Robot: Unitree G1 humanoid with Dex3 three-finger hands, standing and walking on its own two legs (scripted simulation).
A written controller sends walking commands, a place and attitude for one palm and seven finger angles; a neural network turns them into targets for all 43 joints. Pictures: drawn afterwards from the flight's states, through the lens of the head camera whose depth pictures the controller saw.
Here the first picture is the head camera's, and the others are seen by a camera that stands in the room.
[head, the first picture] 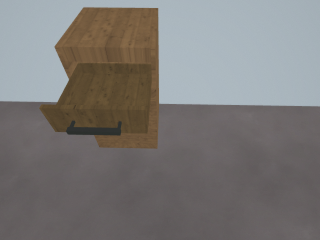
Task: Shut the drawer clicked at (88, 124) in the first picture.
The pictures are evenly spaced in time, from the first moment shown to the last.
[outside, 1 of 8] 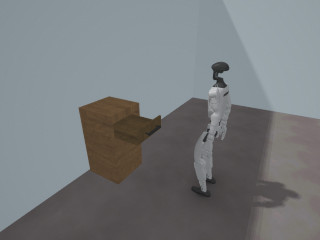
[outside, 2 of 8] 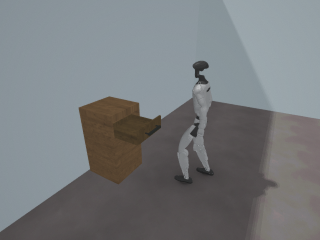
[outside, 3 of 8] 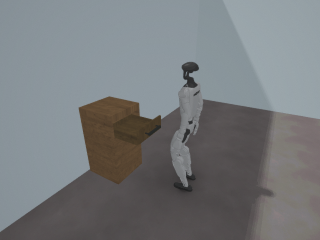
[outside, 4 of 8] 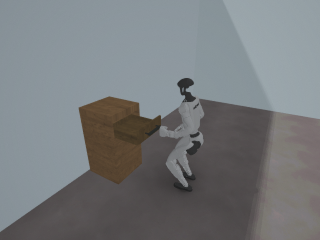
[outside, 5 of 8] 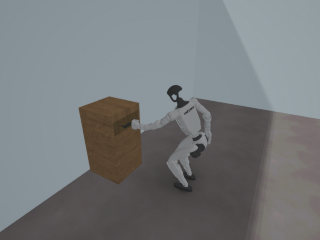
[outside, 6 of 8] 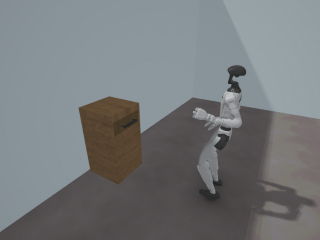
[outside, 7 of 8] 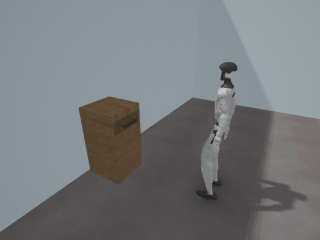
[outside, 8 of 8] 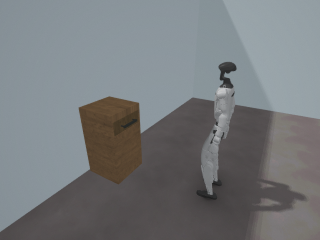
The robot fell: no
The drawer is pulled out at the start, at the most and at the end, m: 0.30 0.30 0.00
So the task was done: yes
